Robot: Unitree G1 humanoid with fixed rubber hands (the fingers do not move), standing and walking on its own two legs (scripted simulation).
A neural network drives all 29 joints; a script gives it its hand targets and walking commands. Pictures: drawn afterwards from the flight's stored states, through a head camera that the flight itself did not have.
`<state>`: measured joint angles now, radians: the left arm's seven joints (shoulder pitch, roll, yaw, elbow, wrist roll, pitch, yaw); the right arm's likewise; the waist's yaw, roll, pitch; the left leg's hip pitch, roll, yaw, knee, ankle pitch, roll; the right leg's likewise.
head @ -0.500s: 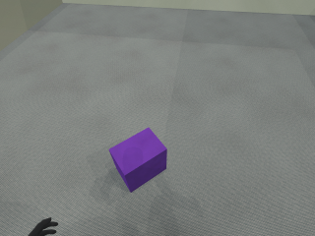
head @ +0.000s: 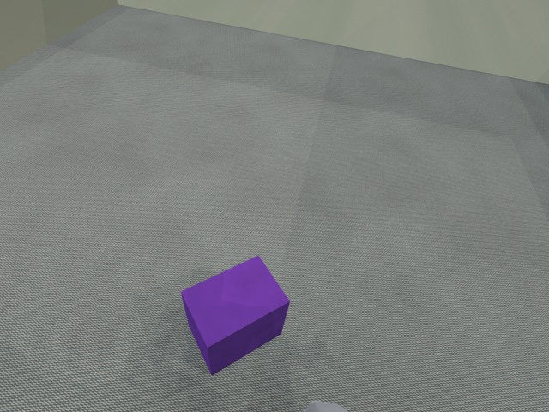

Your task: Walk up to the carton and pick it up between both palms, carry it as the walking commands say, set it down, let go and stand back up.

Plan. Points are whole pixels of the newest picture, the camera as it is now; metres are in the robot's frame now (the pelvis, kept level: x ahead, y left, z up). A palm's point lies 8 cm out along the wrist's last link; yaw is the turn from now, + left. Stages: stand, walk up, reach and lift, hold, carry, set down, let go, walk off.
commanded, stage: walk up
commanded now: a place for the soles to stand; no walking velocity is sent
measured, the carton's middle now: (235, 314) +0.55 +0.07 -0.63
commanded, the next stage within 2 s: none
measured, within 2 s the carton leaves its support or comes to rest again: neither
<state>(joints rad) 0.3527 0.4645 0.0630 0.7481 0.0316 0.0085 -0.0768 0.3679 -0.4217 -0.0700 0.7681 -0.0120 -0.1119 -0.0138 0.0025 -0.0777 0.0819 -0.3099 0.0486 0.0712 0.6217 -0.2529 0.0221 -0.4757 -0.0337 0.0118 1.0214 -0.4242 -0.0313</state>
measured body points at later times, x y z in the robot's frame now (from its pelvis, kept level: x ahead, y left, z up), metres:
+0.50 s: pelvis +0.07 -0.06 -0.01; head +0.09 -0.06 +0.44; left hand +0.14 +0.28 -0.11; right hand +0.13 -0.38 -0.12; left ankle +0.09 +0.07 -0.73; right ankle +0.14 -0.19 -0.72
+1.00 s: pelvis +0.08 -0.06 +0.01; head +0.08 -0.06 +0.46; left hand +0.14 +0.27 -0.10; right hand +0.21 -0.35 -0.11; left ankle +0.09 +0.07 -0.72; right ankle +0.14 -0.19 -0.72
